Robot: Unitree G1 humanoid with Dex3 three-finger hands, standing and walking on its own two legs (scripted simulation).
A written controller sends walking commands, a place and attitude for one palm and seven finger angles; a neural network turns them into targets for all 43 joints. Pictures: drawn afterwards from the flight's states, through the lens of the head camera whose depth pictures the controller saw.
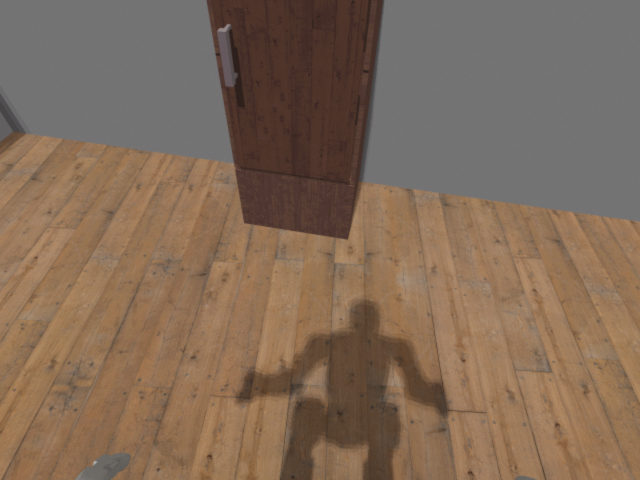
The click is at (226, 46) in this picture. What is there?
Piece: cupboard door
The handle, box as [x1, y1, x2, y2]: [217, 24, 237, 86]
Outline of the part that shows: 227,24 223,28 219,28 217,30 217,35 225,85 233,86 235,83 234,79 237,76 237,73 233,72 228,36 230,24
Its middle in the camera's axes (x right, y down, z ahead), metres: -0.27 -0.53 +1.11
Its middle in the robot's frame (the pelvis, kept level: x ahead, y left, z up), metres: +1.18 +0.33 -0.01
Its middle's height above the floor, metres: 0.76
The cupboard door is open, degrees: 0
